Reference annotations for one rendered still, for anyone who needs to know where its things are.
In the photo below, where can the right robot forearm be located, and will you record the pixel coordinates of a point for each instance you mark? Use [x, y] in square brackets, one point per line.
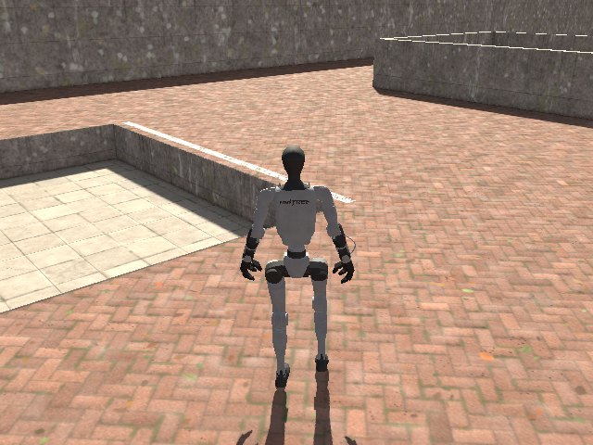
[341, 246]

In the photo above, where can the left robot forearm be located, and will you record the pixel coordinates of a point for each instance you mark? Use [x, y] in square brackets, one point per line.
[250, 247]

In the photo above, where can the robot right hand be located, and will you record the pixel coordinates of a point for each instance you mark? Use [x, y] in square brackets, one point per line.
[347, 267]

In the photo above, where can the robot left foot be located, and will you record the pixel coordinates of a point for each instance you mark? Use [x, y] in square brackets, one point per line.
[280, 381]

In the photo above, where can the humanoid robot head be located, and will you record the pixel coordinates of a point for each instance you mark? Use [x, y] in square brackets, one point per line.
[293, 159]

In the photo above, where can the left robot upper arm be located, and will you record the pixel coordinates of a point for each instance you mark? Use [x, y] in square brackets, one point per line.
[261, 211]

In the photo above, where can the robot left hand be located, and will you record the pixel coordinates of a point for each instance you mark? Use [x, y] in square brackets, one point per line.
[250, 266]

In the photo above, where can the right robot upper arm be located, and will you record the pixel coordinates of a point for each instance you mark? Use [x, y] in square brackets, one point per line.
[323, 194]

